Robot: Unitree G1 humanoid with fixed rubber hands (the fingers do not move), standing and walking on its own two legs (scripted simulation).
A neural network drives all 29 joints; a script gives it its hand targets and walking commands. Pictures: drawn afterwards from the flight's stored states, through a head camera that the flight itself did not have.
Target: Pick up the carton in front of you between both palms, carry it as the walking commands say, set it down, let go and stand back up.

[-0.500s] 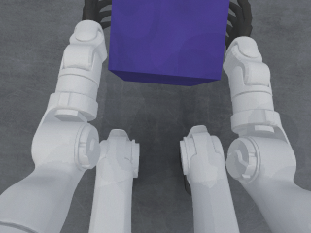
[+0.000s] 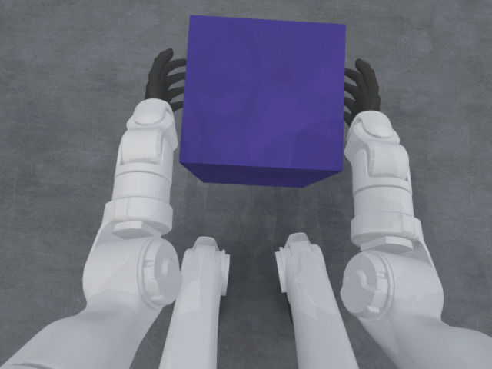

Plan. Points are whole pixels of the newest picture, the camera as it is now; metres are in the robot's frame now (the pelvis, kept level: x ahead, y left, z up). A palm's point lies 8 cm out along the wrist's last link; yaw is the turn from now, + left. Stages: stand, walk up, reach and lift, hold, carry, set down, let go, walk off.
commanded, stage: reach and lift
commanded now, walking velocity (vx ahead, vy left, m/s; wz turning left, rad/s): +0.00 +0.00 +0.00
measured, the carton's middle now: (258, 120) +0.50 -0.02 -0.13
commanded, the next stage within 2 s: none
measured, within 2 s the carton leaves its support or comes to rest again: neither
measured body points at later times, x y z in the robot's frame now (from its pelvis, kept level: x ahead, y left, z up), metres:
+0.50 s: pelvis +0.05 +0.00 +0.14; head +0.19 +0.00 +0.57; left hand +0.46 +0.14 +0.10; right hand +0.45 -0.16 +0.10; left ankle +0.10 +0.13 -0.48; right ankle +0.11 -0.14 -0.48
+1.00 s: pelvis +0.10 -0.01 +0.25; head +0.10 -0.01 +0.70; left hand +0.41 +0.15 +0.25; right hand +0.41 -0.16 +0.25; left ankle +0.10 +0.13 -0.48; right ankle +0.11 -0.14 -0.48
